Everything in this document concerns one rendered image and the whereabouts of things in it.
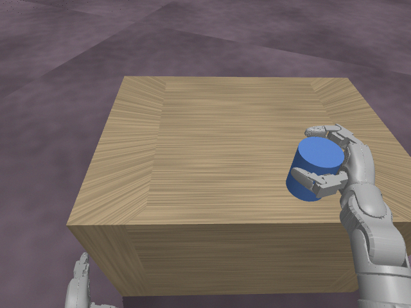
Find left robot hand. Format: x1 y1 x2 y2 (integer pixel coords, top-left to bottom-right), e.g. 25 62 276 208
65 252 117 308

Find right robot hand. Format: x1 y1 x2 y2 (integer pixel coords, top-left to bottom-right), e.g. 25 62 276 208
291 124 375 198

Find can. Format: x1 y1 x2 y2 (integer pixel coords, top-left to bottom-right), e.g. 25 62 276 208
286 137 344 201

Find right robot arm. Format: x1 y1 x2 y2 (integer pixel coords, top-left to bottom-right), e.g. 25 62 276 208
340 183 411 308

